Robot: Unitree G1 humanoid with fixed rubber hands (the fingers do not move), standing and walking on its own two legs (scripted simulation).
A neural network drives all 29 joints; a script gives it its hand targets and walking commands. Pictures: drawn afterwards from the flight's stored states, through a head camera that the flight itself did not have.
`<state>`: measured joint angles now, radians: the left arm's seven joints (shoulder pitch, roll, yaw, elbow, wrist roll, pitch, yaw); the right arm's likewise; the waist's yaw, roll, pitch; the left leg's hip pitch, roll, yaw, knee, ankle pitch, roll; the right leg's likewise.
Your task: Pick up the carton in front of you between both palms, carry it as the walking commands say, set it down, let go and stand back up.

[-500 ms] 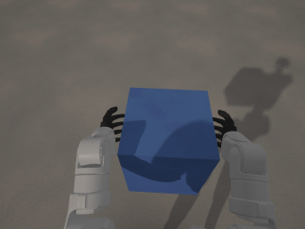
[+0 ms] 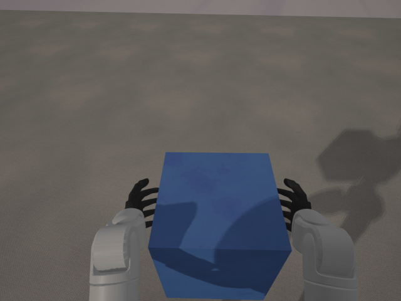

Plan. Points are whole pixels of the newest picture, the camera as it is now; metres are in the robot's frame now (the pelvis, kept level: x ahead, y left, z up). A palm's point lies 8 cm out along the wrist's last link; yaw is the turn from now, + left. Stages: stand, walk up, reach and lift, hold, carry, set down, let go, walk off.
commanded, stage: carry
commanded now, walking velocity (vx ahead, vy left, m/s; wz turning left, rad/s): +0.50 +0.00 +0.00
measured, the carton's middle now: (215, 228) +0.28 +0.01 +0.00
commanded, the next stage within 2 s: none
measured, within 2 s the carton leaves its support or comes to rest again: neither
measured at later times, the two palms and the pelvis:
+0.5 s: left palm (159, 115) +0.57 +0.16 +0.09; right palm (270, 117) +0.55 -0.14 +0.09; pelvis +0.30 +0.03 +0.00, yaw -3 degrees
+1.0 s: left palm (181, 64) +0.87 +0.14 +0.09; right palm (264, 64) +0.87 -0.16 +0.09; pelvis +0.61 -0.01 -0.01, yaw +0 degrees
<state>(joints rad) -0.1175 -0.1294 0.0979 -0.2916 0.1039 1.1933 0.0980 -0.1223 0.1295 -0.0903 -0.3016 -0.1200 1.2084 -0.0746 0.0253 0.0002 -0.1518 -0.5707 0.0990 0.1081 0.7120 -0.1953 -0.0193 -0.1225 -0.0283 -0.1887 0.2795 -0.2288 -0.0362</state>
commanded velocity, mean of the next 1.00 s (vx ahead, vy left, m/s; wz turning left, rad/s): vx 0.44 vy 0.00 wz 0.00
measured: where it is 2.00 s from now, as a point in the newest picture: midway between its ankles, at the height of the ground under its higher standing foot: (218, 216)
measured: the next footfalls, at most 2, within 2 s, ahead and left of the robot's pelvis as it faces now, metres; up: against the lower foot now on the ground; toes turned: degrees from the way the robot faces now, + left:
left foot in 0.16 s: +0.28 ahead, +0.13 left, +0.00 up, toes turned +10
right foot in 0.62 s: +0.53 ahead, -0.11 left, +0.00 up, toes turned -13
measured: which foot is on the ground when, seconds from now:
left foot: up 0.00-0.14, down 0.16-0.64, up 0.66-1.00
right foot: down 0.00-0.16, up 0.18-0.60, down 0.62-1.00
